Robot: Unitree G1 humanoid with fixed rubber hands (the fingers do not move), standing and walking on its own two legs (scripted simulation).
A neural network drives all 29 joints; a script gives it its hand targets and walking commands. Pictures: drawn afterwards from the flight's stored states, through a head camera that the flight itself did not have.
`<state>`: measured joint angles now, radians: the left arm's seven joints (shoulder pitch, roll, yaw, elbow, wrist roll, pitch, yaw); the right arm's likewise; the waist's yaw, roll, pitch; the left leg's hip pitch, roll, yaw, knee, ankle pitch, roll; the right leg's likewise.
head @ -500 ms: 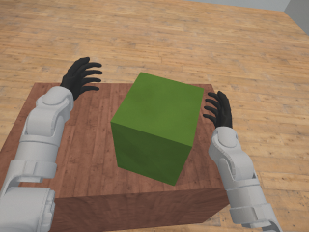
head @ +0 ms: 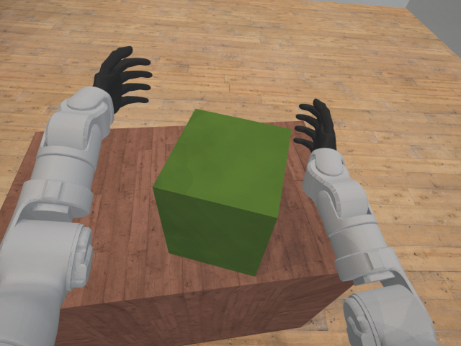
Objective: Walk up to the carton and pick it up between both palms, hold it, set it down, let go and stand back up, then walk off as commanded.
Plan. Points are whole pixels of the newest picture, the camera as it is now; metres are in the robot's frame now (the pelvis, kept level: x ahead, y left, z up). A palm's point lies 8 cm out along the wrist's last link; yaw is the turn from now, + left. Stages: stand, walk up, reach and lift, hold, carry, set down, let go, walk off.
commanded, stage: reach and lift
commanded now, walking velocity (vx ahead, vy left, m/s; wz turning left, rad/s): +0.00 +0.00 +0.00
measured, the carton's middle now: (226, 195) +0.41 -0.03 -0.01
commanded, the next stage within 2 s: none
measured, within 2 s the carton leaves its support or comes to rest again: neither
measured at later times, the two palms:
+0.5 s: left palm (121, 139) +0.46 +0.17 +0.10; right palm (308, 179) +0.38 -0.17 +0.07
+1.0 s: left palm (130, 159) +0.47 +0.17 +0.05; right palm (298, 199) +0.37 -0.17 +0.02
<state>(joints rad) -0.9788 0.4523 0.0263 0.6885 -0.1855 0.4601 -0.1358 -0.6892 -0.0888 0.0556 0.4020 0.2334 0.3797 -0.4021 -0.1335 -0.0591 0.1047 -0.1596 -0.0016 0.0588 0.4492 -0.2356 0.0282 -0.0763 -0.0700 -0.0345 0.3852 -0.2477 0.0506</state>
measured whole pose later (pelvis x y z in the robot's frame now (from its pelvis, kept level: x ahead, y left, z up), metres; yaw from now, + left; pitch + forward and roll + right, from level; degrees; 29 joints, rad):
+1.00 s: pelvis -0.01 +0.04 -0.02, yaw -1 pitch +18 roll -4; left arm -0.97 0.29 -0.09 1.25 -0.19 -0.19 -0.04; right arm -0.75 -0.08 0.00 1.16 0.23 -0.33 -0.28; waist -0.15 0.04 -0.15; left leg -0.70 0.00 0.05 0.63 -0.26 0.04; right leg -0.54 -0.07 -0.03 0.43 -0.20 0.06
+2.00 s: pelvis -0.01 +0.03 -0.02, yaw -1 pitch +19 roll -4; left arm -1.02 0.15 0.38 1.35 0.20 -0.33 -0.09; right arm -0.76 0.11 -0.53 1.22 -0.26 -0.51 -0.25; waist -0.14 -0.01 -0.15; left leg -0.68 0.00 0.05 0.60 -0.24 0.06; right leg -0.55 -0.07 -0.03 0.43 -0.20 0.06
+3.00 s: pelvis -0.02 +0.02 -0.01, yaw -1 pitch +18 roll -3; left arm -1.01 0.15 0.27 1.40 0.20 -0.50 -0.05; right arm -0.73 0.10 -0.53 1.26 -0.27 -0.70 -0.28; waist -0.08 -0.01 -0.15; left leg -0.67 0.00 0.05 0.56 -0.20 0.05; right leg -0.55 -0.06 -0.03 0.43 -0.19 0.06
